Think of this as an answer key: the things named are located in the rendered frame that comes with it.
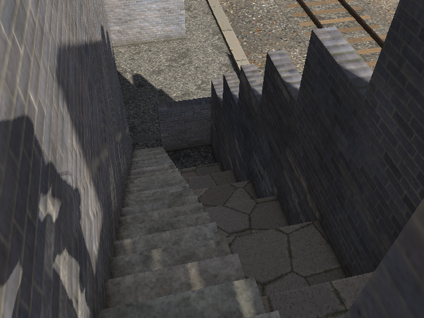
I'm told stairs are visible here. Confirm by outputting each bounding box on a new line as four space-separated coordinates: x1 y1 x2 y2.
98 146 280 318

